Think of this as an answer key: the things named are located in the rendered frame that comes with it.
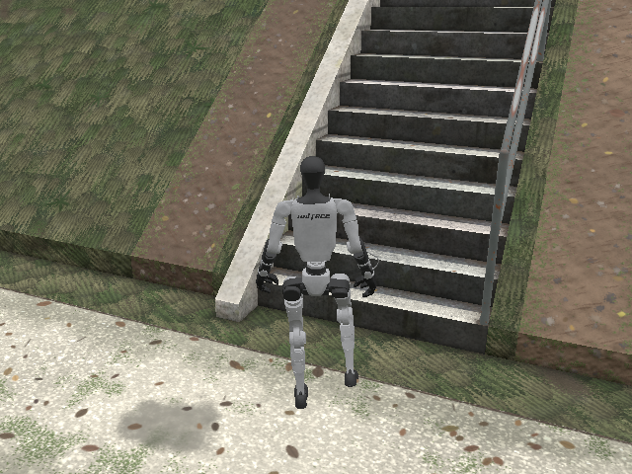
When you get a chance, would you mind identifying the robot torso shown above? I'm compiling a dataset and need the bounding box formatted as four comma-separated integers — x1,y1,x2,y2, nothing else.
291,194,337,296

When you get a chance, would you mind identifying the robot left hand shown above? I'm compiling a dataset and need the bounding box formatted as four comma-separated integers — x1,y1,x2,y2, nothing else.
256,273,278,293

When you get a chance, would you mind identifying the robot right forearm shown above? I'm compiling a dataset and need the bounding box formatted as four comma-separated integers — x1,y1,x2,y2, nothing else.
354,238,374,279

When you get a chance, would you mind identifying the robot right hand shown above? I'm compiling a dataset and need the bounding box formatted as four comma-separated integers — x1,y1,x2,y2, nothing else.
354,275,377,297

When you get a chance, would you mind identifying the robot left upper arm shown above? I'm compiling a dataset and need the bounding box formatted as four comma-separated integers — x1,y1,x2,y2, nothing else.
267,199,293,254

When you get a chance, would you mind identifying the left robot thigh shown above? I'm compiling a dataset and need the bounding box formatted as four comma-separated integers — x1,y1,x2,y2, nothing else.
282,276,306,349

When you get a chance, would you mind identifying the robot right upper arm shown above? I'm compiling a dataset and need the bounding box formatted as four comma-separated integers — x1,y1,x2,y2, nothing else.
334,198,362,254

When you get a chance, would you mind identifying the robot left forearm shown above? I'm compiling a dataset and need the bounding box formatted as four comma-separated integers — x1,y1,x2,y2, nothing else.
258,239,277,277

